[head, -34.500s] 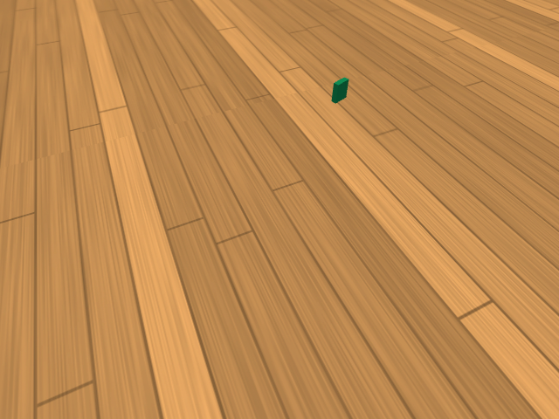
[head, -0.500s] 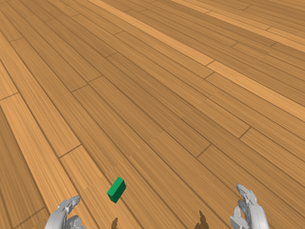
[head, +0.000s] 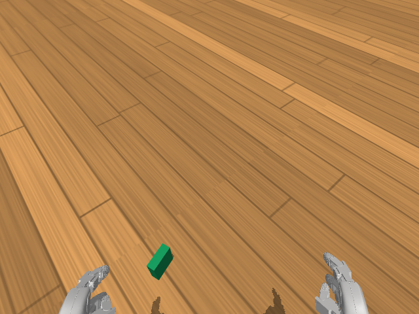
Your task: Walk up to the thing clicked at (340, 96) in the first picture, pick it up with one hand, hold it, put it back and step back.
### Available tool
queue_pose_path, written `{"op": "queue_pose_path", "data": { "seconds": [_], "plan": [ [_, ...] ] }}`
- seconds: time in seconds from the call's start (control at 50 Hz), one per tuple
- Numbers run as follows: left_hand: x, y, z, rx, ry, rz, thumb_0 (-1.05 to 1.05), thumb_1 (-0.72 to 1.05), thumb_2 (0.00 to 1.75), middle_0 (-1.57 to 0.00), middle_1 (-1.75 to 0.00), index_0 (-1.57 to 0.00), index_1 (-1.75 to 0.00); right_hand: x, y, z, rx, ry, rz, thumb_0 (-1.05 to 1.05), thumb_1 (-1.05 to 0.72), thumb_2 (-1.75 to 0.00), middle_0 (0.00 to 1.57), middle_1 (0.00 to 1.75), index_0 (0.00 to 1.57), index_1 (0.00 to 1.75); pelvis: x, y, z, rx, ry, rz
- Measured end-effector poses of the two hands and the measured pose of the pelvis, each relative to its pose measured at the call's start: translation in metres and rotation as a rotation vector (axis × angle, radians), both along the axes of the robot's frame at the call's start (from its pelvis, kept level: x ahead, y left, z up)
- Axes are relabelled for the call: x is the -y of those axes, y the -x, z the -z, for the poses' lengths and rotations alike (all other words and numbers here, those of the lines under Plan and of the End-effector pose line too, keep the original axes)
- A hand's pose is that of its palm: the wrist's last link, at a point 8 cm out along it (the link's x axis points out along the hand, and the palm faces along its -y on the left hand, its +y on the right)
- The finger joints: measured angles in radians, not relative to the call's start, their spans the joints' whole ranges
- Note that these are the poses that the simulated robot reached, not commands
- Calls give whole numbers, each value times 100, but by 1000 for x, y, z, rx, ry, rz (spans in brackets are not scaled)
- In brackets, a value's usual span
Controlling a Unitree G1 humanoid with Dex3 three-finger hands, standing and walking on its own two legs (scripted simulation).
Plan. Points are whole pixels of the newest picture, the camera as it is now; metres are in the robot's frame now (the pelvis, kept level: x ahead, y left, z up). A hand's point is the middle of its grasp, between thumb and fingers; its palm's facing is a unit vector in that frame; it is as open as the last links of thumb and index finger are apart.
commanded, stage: stand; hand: left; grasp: from the side
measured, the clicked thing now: (160, 262) +0.45 +0.21 -0.65
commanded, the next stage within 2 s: none
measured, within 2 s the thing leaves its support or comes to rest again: neither
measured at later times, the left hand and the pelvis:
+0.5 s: hand out of the picture +0.15 +0.21 -0.08, palm faces +0.00 -0.95 -0.32, open 7.4 cm; pelvis -0.01 +0.00 +0.02, yaw +0 degrees
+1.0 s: hand out of the picture +0.03 +0.24 -0.10, palm faces +0.04 -0.95 -0.32, open 7.4 cm; pelvis -0.01 +0.01 +0.06, yaw +0 degrees
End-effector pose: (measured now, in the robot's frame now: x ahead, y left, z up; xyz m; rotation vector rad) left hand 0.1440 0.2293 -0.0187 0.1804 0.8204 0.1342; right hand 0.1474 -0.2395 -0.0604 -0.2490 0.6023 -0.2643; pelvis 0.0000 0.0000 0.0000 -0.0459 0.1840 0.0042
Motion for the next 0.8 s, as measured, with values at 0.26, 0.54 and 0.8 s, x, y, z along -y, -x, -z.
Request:
{"op": "queue_pose_path", "data": {
  "seconds": [0.26, 0.54, 0.8],
  "plan": [
    [0, 2, 0, -7, 1, -1, 2, 91, 90, -20, -30, -20, -30, -1, 0, 0, -1, -9, -5, 2, -90, -90, 20, 30, 21, 30, 0, 1, 0, -1, 1, 0],
    [-32, 20, 38, -80, -121, 22, 1, 90, 90, -20, -30, -21, -30, 20, 31, 18, -381, 11, -134, 1, -90, -90, 21, 30, 21, 30, 2, 15, -21, 137, -45, 5],
    [-55, 94, 53, -336, -100, -78, 1, 91, 90, -20, -30, -20, -30, 30, 75, 8, -542, -12, -24, 1, -91, -90, 20, 30, 20, 30, -7, 10, -47, 208, -36, 1]
  ]
}}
